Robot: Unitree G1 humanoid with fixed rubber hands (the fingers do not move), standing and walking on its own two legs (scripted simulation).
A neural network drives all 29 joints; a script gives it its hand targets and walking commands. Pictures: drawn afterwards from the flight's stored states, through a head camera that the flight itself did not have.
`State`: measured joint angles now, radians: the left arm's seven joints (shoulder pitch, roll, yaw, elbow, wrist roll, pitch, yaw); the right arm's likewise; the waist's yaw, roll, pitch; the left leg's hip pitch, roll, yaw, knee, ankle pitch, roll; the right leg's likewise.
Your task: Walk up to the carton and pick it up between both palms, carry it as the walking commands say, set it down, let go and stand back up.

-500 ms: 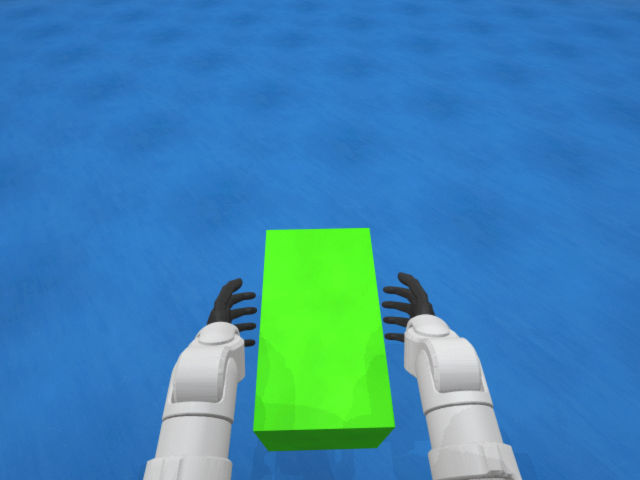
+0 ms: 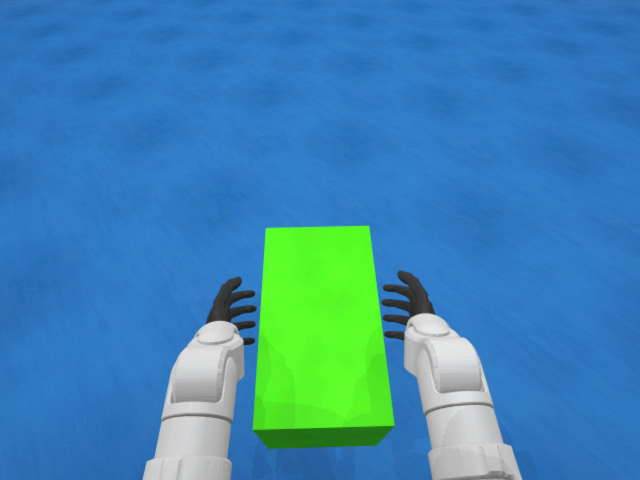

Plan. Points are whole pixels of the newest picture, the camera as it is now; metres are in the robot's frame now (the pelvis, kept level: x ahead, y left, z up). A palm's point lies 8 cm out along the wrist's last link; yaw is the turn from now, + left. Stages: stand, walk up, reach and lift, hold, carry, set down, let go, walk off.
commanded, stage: carry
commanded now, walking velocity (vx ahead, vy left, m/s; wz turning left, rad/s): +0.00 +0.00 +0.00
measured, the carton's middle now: (320, 334) +0.35 +0.00 -0.05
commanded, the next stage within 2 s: none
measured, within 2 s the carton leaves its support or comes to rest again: neither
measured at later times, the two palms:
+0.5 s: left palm (222, 332) +0.30 +0.12 +0.05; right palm (419, 324) +0.30 -0.13 +0.05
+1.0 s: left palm (186, 388) +0.22 +0.15 +0.08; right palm (417, 370) +0.22 -0.10 +0.08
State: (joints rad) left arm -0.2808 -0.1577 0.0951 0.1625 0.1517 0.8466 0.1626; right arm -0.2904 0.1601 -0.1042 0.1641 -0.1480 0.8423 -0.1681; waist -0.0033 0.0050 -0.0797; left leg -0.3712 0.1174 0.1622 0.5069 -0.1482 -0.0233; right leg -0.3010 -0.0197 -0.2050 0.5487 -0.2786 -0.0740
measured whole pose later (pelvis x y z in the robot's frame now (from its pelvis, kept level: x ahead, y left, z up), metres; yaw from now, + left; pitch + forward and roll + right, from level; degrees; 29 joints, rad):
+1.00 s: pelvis -0.07 +0.02 -0.01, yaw +0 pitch +2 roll +0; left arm -0.29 -0.16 0.04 -0.25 0.07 1.23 0.28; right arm -0.32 0.17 -0.06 -0.21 -0.08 1.21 -0.27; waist 0.00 -0.01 -0.04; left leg -0.53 0.10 0.17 0.55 -0.09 0.01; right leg -0.49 -0.07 -0.22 0.65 -0.23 -0.05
